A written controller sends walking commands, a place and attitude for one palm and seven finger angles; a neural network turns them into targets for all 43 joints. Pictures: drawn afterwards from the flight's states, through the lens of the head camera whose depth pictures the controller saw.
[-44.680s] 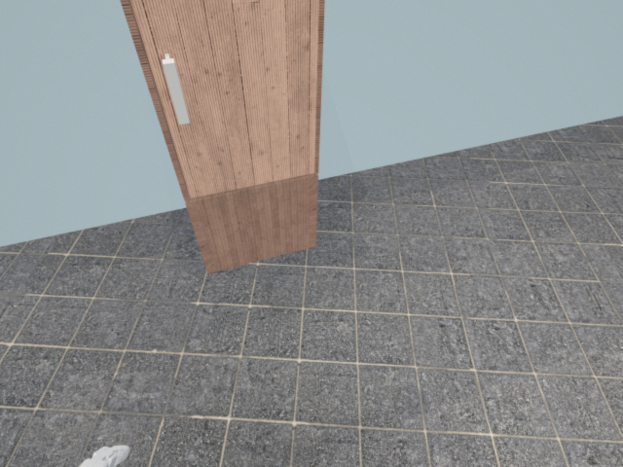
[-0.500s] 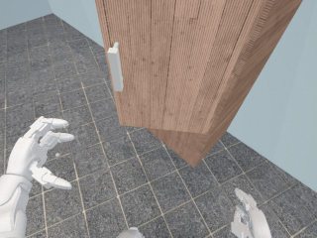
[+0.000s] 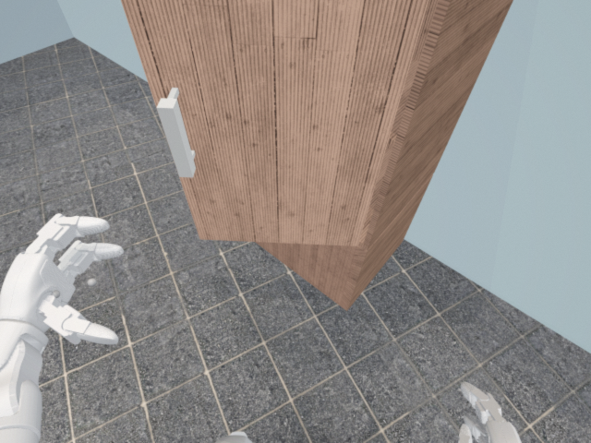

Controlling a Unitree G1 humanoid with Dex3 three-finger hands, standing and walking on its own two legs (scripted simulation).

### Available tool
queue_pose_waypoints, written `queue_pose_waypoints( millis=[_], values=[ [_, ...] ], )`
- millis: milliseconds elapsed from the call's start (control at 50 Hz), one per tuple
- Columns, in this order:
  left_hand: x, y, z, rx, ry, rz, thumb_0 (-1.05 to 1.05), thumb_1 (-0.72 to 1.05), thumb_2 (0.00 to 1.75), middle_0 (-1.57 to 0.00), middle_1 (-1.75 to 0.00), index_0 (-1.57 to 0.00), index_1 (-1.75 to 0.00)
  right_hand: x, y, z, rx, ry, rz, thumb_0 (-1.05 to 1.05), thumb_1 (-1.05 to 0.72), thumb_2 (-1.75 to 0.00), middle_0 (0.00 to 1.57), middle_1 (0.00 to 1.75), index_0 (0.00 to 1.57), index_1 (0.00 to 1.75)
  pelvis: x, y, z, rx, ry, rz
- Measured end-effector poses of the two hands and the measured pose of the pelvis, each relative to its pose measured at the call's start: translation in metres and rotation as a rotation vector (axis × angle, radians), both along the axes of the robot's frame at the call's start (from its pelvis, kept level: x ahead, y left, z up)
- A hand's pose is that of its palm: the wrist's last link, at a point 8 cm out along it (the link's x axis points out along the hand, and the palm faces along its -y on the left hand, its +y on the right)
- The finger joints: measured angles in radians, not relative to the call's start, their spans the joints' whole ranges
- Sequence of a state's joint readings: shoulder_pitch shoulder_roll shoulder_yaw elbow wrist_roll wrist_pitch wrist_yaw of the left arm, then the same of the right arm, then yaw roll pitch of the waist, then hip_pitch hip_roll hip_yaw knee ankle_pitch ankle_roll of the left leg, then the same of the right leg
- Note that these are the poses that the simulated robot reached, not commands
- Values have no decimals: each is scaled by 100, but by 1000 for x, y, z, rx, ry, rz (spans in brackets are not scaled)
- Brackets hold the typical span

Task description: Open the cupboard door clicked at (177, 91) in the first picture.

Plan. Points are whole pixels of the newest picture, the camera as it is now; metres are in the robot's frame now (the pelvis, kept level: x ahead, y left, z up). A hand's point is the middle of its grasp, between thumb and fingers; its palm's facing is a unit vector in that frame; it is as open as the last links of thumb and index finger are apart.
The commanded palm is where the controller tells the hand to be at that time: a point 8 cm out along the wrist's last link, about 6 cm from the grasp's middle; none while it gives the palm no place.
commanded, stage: raise the hand with hooked fingers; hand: left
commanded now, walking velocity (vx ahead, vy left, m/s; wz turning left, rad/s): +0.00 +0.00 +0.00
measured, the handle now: (181, 133) +0.59 +0.24 +0.06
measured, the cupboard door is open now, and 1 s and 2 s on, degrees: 38 38 38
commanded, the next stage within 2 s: move the hooked fingers beside the handle in 0.16 s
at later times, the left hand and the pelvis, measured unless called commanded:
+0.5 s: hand (105, 259) +0.32 +0.27 +0.07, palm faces +0.01 -1.00 -0.01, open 14.0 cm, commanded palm +0.30 +0.32 +0.08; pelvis -0.01 +0.00 +0.00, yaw +1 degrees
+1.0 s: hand (113, 210) +0.40 +0.28 +0.07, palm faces +0.00 -1.00 +0.00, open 14.0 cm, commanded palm +0.38 +0.34 +0.07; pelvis +0.00 +0.02 -0.01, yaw -1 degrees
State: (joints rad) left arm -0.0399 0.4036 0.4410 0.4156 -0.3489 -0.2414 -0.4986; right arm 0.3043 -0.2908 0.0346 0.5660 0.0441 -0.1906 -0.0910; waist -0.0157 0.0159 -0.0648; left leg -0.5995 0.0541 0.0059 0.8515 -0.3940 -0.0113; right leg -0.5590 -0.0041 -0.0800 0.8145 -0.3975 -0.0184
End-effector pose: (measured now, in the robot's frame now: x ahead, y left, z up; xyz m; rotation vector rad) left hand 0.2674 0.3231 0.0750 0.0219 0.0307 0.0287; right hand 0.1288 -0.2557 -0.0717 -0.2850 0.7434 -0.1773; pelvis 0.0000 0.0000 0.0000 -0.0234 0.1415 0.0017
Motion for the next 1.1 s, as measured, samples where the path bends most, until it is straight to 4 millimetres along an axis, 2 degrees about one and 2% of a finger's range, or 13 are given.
queue_pose_waypoints(
  millis=[160, 360, 500, 640, 720, 860, 980, 1100],
  values=[
    [-1, -8, 5, 5, -11, -11, -1, -50, 30, -30, -120, -30, -120, 9, 0, -2, 21, -25, 4, 1, -90, -89, 20, 30, 21, 30, 0, -6, 0, 4, -4, 2],
    [3, -5, 3, -2, -2, -1, -1, -50, 30, -30, -120, -30, -120, 14, 5, -3, 30, -32, 18, 1, -90, -89, 20, 30, 21, 30, -2, -5, 0, 5, -2, 5],
    [34, -4, -1, -12, -7, -15, -1, -50, 30, -30, -120, -30, -120, 4, 6, -10, 6, 23, 10, 1, -90, -89, 20, 30, 21, 30, -6, -2, -3, 1, 12, 10],
    [70, -1, 2, -9, -7, -38, -1, -50, 30, -30, -120, -30, -120, -20, 4, -14, -6, 96, -43, 1, -90, -89, 20, 30, 21, 30, -4, 4, -4, -2, 39, -5],
    [82, 2, 3, -16, -5, -39, -1, -50, 30, -30, -120, -30, -120, -35, 4, -17, -4, 145, -71, 1, -90, -89, 20, 30, 21, 30, 0, 9, -4, -2, 52, -14],
    [96, 15, -8, -14, 24, -10, -1, -50, 30, -30, -120, -30, -120, -55, 5, -22, -14, 235, -95, 1, -90, -89, 20, 30, 21, 30, 1, 14, -6, -7, 75, -18],
    [112, 16, -3, -18, -24, -29, -1, -50, 30, -30, -120, -30, -120, -64, 6, -26, -29, 287, -105, 1, -90, -89, 20, 30, 21, 30, 2, 18, -9, -15, 92, -14],
    [135, 16, -7, -33, 15, -41, -1, -50, 30, -30, -120, -30, -120, -68, 8, -28, -34, 312, -118, 0, -90, -89, 20, 30, 21, 30, 0, 20, -12, -19, 114, -15]
  ],
)
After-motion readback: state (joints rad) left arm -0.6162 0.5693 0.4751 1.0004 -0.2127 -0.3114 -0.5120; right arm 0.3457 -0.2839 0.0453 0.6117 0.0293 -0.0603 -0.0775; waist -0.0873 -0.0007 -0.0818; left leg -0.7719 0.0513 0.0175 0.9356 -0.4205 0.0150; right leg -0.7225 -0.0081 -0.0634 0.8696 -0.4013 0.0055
